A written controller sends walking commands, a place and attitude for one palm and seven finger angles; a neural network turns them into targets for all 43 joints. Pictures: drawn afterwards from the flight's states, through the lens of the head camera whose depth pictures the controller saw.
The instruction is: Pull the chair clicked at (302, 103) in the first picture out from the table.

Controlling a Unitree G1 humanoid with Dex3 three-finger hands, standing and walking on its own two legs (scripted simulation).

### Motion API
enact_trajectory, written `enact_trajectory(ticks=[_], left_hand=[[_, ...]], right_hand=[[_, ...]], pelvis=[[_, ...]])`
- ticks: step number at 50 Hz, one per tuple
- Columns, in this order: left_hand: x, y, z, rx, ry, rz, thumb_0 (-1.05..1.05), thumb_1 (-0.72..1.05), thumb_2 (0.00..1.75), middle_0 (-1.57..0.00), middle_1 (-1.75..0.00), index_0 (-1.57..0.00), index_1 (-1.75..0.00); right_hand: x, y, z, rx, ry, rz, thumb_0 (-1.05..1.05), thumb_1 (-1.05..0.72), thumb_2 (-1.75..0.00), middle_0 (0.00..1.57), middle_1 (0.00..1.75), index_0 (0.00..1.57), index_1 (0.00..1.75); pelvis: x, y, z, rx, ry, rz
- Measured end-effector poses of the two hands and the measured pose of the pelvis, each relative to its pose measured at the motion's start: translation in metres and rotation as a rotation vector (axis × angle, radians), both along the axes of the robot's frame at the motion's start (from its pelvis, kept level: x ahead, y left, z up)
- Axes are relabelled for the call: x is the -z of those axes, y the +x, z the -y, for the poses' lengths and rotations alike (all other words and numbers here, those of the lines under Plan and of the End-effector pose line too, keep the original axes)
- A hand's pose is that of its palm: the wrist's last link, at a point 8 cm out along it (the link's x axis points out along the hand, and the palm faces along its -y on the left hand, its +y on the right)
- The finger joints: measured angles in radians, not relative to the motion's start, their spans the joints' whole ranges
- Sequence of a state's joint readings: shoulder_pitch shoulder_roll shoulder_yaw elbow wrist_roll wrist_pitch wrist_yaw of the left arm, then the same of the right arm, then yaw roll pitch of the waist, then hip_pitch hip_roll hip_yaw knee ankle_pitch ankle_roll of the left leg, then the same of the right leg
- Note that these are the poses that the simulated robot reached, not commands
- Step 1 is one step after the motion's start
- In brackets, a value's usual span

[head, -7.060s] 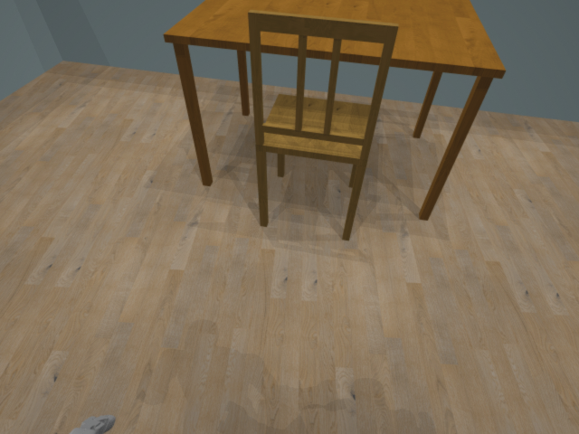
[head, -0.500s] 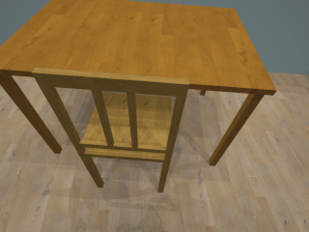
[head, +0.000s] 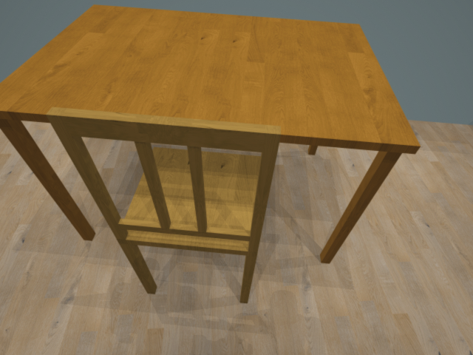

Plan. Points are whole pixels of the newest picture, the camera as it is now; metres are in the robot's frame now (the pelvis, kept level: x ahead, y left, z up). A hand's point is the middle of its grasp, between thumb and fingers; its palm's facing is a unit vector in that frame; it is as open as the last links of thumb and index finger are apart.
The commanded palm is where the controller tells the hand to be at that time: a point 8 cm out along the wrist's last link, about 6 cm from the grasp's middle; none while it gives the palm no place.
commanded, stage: come to a stop and stand still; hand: left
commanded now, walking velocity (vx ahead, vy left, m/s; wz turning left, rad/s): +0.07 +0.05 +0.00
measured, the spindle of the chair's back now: (156, 189) +0.47 +0.21 -0.06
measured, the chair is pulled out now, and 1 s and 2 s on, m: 0.00 0.00 0.00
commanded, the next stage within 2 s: look again from close up in 0.94 s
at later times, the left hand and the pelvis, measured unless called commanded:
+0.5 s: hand out of the picture +0.00 +0.21 -0.16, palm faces +0.03 -0.97 -0.24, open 7.4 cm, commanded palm none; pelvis +0.01 +0.04 +0.00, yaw +0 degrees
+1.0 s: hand out of the picture +0.04 +0.20 -0.16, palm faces +0.00 -0.97 -0.23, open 7.3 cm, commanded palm none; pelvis +0.03 +0.02 +0.01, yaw -1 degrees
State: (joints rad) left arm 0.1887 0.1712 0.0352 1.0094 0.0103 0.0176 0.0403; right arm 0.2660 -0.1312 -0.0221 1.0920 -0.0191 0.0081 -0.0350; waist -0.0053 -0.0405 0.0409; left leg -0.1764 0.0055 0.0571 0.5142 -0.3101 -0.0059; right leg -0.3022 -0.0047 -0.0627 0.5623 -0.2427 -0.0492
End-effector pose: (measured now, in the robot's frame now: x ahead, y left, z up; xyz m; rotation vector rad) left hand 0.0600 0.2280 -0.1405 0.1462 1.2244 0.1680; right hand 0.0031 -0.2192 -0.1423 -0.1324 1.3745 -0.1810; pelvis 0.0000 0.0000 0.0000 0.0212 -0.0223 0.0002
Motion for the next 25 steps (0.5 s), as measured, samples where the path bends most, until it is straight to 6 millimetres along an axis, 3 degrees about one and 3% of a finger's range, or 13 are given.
enact_trajectory(ticks=[9, 15, 19, 25], left_hand=[[-0.004, -0.050, -0.010, -0.035, -0.010, -0.106, 0.00, 0.92, 0.90, -0.20, -0.30, -0.20, -0.30], [-0.004, -0.085, -0.017, -0.015, 0.007, -0.203, 0.01, 0.91, 0.90, -0.20, -0.30, -0.20, -0.30], [-0.009, -0.087, -0.027, -0.023, 0.022, -0.220, 0.01, 0.91, 0.90, -0.20, -0.30, -0.20, -0.30], [-0.012, -0.068, -0.032, -0.019, 0.030, -0.185, 0.01, 0.91, 0.90, -0.20, -0.30, -0.20, -0.30]], right_hand=[[-0.006, -0.013, -0.013, -0.037, 0.017, -0.032, 0.01, -0.91, -0.90, 0.20, 0.30, 0.20, 0.30], [0.006, -0.007, -0.030, -0.035, 0.054, 0.010, 0.01, -0.91, -0.90, 0.20, 0.30, 0.20, 0.30], [0.010, -0.005, -0.042, -0.032, 0.073, 0.026, 0.01, -0.92, -0.90, 0.20, 0.30, 0.20, 0.30], [0.011, -0.003, -0.052, -0.035, 0.090, 0.017, 0.01, -0.92, -0.90, 0.20, 0.30, 0.20, 0.30]], pelvis=[[-0.007, 0.000, -0.009, -0.003, -0.010, -0.008], [-0.002, 0.000, -0.023, -0.002, -0.022, -0.016], [-0.002, 0.007, -0.031, 0.001, -0.017, -0.014], [-0.004, 0.015, -0.036, 0.007, -0.009, -0.012]])
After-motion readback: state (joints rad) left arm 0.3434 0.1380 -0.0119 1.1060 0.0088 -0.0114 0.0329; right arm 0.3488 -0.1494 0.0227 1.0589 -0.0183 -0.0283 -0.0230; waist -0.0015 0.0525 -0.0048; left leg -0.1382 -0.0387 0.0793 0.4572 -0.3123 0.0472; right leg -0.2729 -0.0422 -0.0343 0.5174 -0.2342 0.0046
